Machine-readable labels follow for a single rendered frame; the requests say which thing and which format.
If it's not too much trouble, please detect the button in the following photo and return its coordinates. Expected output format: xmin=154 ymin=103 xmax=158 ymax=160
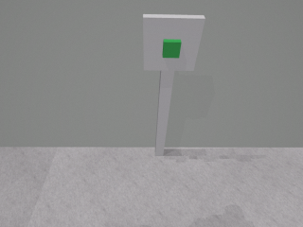
xmin=162 ymin=39 xmax=182 ymax=59

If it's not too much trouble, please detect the panel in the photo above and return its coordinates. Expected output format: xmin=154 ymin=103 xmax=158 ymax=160
xmin=143 ymin=14 xmax=205 ymax=156

